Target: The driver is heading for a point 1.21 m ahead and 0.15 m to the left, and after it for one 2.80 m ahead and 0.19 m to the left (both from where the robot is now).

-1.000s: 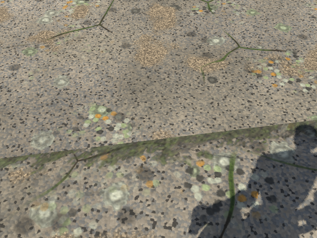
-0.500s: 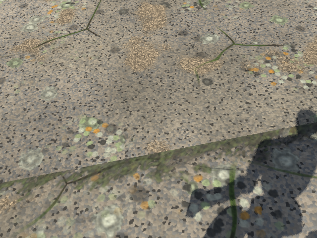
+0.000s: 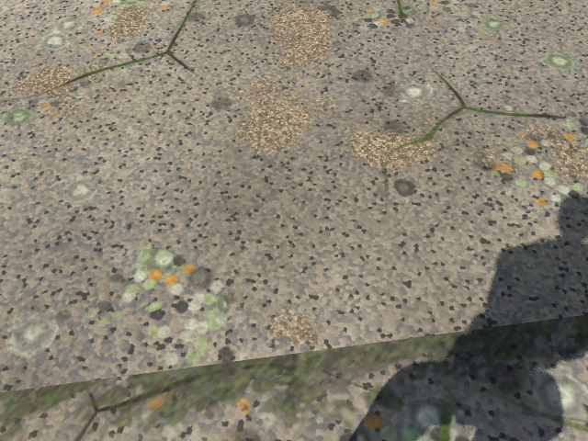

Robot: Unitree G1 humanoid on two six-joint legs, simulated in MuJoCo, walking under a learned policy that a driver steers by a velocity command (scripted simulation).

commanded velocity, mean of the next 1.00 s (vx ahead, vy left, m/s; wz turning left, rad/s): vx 0.50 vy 0.00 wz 0.00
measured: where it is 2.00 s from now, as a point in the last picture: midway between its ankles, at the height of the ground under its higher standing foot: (315, 263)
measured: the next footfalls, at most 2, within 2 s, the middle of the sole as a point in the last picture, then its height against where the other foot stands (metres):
right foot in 0.52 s outside the picture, level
left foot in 1.12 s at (288, 375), level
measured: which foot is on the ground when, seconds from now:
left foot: down 0.00-0.52, up 0.54-1.00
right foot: up 0.00-0.50, down 0.52-1.00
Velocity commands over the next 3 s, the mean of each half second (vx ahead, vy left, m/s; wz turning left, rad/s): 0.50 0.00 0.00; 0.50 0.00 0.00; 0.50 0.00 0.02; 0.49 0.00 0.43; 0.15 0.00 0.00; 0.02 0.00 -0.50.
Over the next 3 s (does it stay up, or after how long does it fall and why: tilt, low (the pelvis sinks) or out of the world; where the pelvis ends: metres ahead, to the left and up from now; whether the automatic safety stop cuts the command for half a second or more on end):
stays up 1.16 0.04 -0.16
